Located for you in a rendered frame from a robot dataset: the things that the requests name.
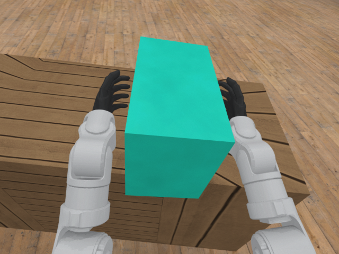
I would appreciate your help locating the carton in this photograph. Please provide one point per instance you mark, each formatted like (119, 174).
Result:
(177, 131)

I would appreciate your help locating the robot right upper arm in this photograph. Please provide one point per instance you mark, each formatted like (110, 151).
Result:
(281, 240)

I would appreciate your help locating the robot right forearm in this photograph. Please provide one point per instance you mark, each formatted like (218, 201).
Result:
(267, 197)

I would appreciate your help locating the robot left upper arm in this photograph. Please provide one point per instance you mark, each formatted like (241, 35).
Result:
(90, 242)

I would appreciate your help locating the left robot hand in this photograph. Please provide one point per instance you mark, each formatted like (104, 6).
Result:
(105, 97)

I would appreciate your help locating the robot left forearm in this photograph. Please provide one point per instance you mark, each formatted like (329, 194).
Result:
(89, 174)

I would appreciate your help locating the right robot hand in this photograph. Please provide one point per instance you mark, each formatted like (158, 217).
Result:
(235, 105)

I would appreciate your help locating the pedestal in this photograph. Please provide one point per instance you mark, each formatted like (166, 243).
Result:
(43, 102)

